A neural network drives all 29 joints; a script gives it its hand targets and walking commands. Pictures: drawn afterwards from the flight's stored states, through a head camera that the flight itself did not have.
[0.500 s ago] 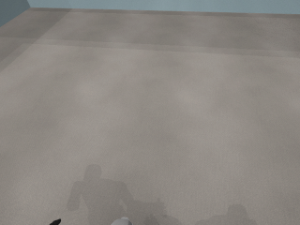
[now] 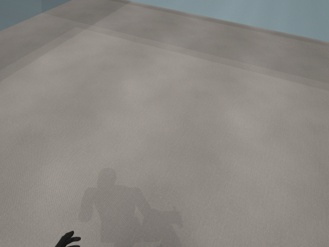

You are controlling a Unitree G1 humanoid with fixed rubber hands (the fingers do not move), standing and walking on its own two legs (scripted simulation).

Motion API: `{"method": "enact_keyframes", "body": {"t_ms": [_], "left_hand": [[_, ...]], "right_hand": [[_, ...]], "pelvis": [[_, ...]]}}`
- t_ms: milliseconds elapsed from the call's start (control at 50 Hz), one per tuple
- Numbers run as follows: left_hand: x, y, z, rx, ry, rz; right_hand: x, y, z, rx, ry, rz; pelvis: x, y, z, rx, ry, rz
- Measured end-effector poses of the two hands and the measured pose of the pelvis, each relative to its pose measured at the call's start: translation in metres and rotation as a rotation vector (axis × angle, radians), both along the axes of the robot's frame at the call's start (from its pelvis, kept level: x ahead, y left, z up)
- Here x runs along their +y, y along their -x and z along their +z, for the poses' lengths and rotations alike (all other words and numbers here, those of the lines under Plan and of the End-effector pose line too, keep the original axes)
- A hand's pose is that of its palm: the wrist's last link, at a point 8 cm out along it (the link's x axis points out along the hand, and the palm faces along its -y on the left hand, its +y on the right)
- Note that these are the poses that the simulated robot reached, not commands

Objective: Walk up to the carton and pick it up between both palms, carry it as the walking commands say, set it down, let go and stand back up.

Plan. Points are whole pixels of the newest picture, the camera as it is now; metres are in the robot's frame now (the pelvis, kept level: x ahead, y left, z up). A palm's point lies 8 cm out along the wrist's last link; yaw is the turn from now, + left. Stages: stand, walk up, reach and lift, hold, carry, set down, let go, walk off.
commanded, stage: walk up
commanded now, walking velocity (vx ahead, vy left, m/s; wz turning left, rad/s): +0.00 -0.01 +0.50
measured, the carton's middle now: out of the picture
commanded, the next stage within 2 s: none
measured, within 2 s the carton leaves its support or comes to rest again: neither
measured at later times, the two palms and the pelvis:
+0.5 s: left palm out of the picture +0.07 +0.27 -0.08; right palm out of the picture +0.08 -0.28 -0.09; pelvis -0.03 -0.02 +0.02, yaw +12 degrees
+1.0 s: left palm out of the picture -0.07 +0.21 -0.06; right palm out of the picture +0.13 -0.28 -0.11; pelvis -0.05 -0.08 +0.02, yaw +28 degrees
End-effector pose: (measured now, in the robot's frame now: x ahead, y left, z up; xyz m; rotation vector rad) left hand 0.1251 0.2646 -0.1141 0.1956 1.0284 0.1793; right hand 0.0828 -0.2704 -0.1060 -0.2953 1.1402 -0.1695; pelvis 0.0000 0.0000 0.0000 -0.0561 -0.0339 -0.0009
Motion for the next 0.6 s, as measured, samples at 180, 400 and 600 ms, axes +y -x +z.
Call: {"method": "enact_keyframes", "body": {"t_ms": [180,400,600], "left_hand": [[0.029,0.005,0.014,-0.042,0.05,0.068],[0.024,0.037,0.024,-0.058,0.028,0.142],[-0.017,0.105,0.035,0.012,-0.075,0.238]], "right_hand": [[0.025,0.03,0.025,0.143,0.044,0.061],[0.005,0.007,0.03,0.11,0.065,0.168],[-0.026,-0.014,-0.003,0.047,-0.034,0.261]], "pelvis": [[0.023,0.008,0.02,0.037,0.034,0.096],[0.006,0.022,0.024,0.046,0.018,0.174],[-0.049,0.038,0.014,0.03,-0.077,0.249]]}}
